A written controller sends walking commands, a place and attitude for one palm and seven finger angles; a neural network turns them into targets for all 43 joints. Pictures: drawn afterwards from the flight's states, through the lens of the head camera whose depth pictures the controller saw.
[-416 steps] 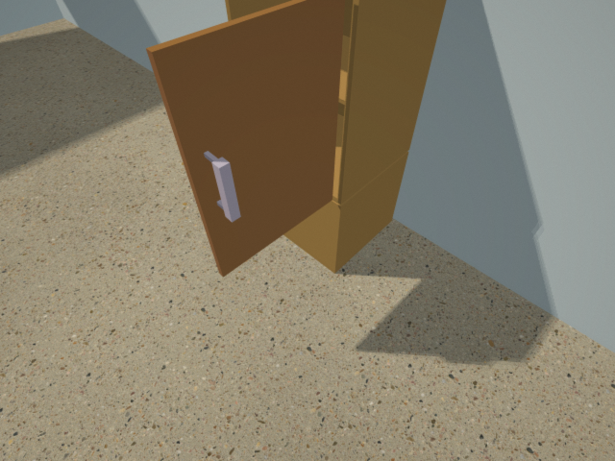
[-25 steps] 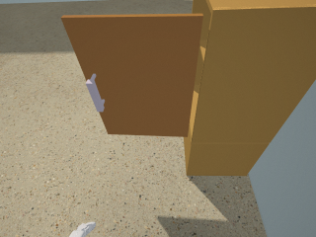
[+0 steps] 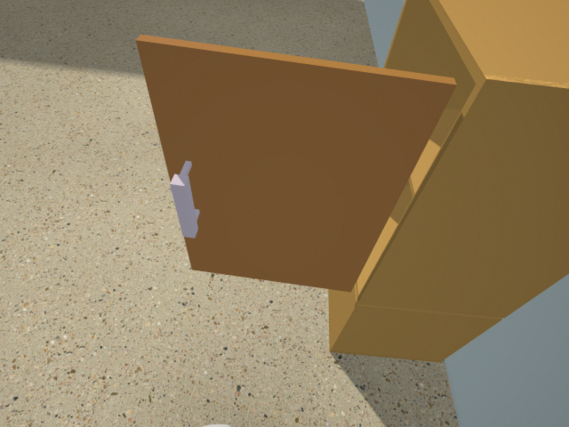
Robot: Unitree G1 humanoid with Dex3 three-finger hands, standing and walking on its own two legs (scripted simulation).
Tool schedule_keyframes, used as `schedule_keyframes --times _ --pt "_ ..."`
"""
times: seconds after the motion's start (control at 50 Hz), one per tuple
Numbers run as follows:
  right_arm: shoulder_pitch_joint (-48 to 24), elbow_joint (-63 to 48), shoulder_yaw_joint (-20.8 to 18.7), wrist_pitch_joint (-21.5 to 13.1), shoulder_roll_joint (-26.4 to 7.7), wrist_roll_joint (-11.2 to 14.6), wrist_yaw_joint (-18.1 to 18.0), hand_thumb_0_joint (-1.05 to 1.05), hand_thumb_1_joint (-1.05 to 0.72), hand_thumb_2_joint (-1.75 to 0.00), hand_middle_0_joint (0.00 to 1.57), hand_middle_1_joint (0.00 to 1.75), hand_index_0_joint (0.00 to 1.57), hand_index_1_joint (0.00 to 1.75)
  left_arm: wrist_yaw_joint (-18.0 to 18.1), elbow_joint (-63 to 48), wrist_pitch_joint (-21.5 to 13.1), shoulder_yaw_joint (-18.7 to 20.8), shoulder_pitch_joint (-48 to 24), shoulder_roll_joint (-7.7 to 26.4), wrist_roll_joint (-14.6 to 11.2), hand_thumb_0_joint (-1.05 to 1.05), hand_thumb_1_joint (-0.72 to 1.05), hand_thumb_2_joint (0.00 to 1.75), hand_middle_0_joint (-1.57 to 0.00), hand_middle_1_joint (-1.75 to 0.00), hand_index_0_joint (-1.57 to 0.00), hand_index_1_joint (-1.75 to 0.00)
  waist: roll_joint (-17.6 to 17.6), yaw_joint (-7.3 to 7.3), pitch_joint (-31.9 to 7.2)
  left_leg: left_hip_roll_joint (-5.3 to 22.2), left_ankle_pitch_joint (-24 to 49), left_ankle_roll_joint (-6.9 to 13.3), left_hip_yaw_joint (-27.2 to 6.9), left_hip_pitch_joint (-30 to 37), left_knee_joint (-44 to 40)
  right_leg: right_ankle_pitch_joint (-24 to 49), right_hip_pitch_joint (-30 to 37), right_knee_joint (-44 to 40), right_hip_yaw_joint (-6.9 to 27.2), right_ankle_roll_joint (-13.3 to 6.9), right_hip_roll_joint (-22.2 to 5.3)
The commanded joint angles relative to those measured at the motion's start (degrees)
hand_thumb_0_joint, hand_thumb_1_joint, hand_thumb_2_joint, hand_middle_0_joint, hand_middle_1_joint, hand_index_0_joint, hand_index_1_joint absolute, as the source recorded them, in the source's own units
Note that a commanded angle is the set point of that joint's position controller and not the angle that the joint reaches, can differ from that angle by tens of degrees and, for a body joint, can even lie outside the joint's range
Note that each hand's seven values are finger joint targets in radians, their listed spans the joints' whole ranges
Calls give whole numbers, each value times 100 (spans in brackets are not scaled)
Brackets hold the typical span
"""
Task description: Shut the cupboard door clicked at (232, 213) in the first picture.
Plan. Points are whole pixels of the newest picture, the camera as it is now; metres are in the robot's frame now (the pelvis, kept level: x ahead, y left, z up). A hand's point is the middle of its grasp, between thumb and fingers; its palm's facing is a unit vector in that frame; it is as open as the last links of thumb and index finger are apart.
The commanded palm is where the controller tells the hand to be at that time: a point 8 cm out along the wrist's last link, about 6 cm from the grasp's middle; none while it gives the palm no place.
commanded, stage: come to a stop and stand still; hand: left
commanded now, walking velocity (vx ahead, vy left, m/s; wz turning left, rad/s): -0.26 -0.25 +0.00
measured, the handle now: (188, 200) +0.48 +0.23 -0.02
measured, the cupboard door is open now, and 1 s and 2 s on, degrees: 87 87 87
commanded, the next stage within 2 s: look again from close up in 1.04 s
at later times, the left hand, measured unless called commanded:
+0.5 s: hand out of the picture +0.00 +0.13 -0.16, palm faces +0.00 -0.98 -0.21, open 7.4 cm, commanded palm none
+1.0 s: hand out of the picture -0.03 +0.16 -0.17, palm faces +0.01 -0.98 -0.18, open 7.4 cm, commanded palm none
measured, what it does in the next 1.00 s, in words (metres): steps on the spot: right foot, then left foot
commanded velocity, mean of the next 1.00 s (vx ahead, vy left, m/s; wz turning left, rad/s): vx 0.01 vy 0.03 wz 0.00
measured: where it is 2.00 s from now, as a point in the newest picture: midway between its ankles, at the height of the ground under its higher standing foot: outside the picture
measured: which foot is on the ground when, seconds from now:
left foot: down 0.00-0.34, up 0.36-0.62, down 0.64-1.00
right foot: up 0.00-0.32, down 0.34-1.00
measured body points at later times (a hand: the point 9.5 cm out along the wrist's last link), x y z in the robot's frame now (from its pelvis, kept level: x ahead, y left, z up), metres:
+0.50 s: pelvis -0.04 -0.05 +0.01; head -0.04 -0.06 +0.46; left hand +0.00 +0.18 -0.14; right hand -0.04 -0.31 -0.15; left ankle +0.00 +0.08 -0.70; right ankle -0.08 -0.18 -0.73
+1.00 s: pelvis -0.04 -0.02 +0.01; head -0.02 -0.01 +0.46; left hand -0.02 +0.21 -0.15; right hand +0.02 -0.25 -0.14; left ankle -0.04 +0.07 -0.73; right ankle -0.08 -0.18 -0.73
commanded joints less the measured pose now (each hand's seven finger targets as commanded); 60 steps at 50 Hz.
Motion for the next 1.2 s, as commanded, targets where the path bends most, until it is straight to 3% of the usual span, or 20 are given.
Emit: schedule_keyframes --times 0.0,0.06,0.12,0.26,0.28,0.3,0.32,0.36,0.4,0.54,0.58,0.62,0.64,0.68,0.8,1.06,1.1,1.12,1.16,1.18 --pt "779 -125 -311 158 -1346 -7 -233 0 -90 -90 20 30 20 30 29 -420 144 188 231 586 11 0 90 90 -20 -30 -20 -30 1356 -339 -439 2053 4495 1009 -1589 815 -1006 -279 -968 1992 464 -26 60" --pt "441 -326 -398 180 -1391 -17 -247 0 -90 -90 20 30 20 30 -51 -620 198 286 160 562 30 0 90 90 -20 -30 -20 -30 827 -254 -776 2028 3166 1029 -1479 989 -1016 90 -1446 2583 526 29 154" --pt "291 -389 -441 172 -1377 -34 -196 0 -90 -90 20 30 20 30 -107 -801 235 334 13 496 49 0 90 90 -20 -30 -20 -30 1131 -262 -905 1908 1638 852 -1359 845 -1307 366 -1443 2329 518 90 107" --pt "185 -396 -521 255 -1384 -107 -16 0 -90 -90 20 30 20 30 -167 -772 103 255 260 334 46 0 90 90 -20 -30 -20 -30 1429 -118 -547 1353 -1224 348 -1264 -256 -1576 840 336 -785 -192 -164 272" --pt "186 -418 -516 278 -1308 -85 22 0 -90 -90 20 30 20 30 -155 -649 81 274 624 421 41 0 90 90 -20 -30 -20 -30 1018 20 -646 1030 -1571 121 -1051 -613 -1378 1199 987 -1497 -201 -190 282" --pt "198 -457 -460 319 -987 -28 61 0 -90 -90 20 30 20 30 -108 -597 30 302 786 676 102 0 90 90 -20 -30 -20 -30 -9 90 -478 419 -1895 -187 -577 -1000 -547 496 985 -2473 536 -362 -331" --pt "99 -601 -358 348 -540 23 119 0 -90 -90 20 30 20 30 -58 -722 -32 311 419 1112 140 0 90 90 -20 -30 -20 -30 -1506 13 -73 -99 -1744 -476 -158 -1300 504 -996 183 -3420 2172 -770 -1539" --pt "14 -671 -322 322 -650 -32 237 0 -90 -90 20 30 20 30 -63 -1065 -75 203 -570 1135 109 0 90 90 -20 -30 -20 -30 -335 -215 323 15 -1337 -302 -527 -629 1130 -455 -994 -3438 1878 -988 -1685" --pt "387 -338 -331 325 -733 -52 210 0 -90 -90 20 30 20 30 -50 -948 -245 177 -684 971 52 0 90 90 -20 -30 -20 -30 -906 -287 261 -27 -837 -386 -572 -646 1411 1276 -435 -2997 1403 -844 -1248" --pt "610 -286 -301 213 -733 44 151 0 -90 -90 20 30 20 30 1 -640 -249 292 -131 1143 67 0 90 90 -20 -30 -20 -30 -591 -51 -44 -184 -915 -482 -340 -173 18 4024 626 -1918 1155 -951 -1515" --pt "875 -162 -260 135 -702 52 113 0 -90 -90 20 30 20 30 2 -598 -214 267 -190 1040 3 0 90 90 -20 -30 -20 -30 -346 -147 -229 -177 183 -393 -398 711 -962 3984 315 -1430 875 -646 -1153" --pt "978 -136 -298 43 -1092 24 40 0 -90 -90 20 30 20 30 -5 -582 -161 176 -9 634 -42 0 90 90 -20 -30 -20 -30 687 -84 -759 773 2430 49 -1245 1508 -731 2750 -128 -967 285 -205 -473" --pt "974 -135 -303 74 -1209 14 -2 0 -90 -90 20 30 20 30 22 -561 -128 124 -22 492 -38 0 90 90 -20 -30 -20 -30 792 -75 -754 1025 2503 269 -1304 1274 -768 1765 28 -1102 110 -111 -276" --pt "726 -85 -251 97 -1079 19 -23 0 -90 -90 20 30 20 30 17 -473 -24 79 -219 446 -2 0 90 90 -20 -30 -20 -30 1118 -76 -332 808 1608 280 -1336 759 -1209 1371 162 -1161 52 -77 -157" --pt "669 -26 -188 84 -944 44 -23 0 -90 -90 20 30 20 30 -34 -230 -79 10 -158 499 13 0 90 90 -20 -30 -20 -30 472 -136 -166 470 665 -2 -1086 792 -1304 1992 254 -1772 323 -151 -294" --pt "734 218 -109 29 -843 53 -9 0 -90 -90 20 30 20 30 -21 -59 -156 -50 -168 534 16 0 90 90 -20 -30 -20 -30 315 -200 2 367 1086 -113 -860 1054 -1291 2350 269 -2095 361 -113 -383" --pt "741 252 -88 24 -827 44 -5 0 -90 -90 20 30 20 30 -21 -38 -162 -62 -149 531 7 0 90 90 -20 -30 -20 -30 371 -199 -12 354 1077 -129 -857 1045 -1314 2374 302 -2108 367 -113 -401" --pt "691 -152 -78 -63 -1120 104 61 0 -90 -90 20 30 20 30 225 -28 -317 -173 114 506 119 0 90 90 -20 -30 -20 -30 852 -250 191 506 2529 -226 -836 864 -452 2691 -105 -1740 482 -129 -391" --pt "743 -219 -62 -93 -978 -23 80 0 -90 -90 20 30 20 30 132 -333 -308 -105 -36 722 36 0 90 90 -20 -30 -20 -30 1666 -156 -147 412 1635 -144 -1010 672 -786 1737 166 -1395 279 -318 -248" --pt "770 -327 -39 -93 -988 -4 68 0 -90 -90 20 30 20 30 100 -327 -312 -116 70 732 28 0 90 90 -20 -30 -20 -30 1419 -153 -368 436 1346 -47 -1054 716 -764 1624 194 -1380 268 -322 -188"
